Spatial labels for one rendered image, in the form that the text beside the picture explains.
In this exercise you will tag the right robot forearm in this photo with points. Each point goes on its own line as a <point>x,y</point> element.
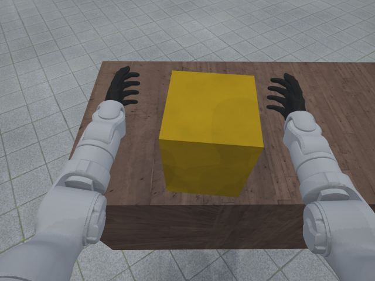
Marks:
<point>318,171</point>

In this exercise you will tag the robot right hand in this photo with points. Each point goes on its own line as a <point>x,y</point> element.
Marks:
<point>293,100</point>

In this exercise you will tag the left robot forearm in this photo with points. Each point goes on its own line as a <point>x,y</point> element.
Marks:
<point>90,164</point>

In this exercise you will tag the right robot upper arm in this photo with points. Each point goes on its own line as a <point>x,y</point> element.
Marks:
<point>343,232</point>

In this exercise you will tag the robot left hand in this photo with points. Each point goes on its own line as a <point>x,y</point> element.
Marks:
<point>115,91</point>

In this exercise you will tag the pedestal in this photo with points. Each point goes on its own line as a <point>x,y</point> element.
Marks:
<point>269,212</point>

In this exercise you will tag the carton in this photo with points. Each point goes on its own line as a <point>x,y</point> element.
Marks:
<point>210,136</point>

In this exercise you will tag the left robot upper arm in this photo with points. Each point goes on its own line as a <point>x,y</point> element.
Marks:
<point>69,220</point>

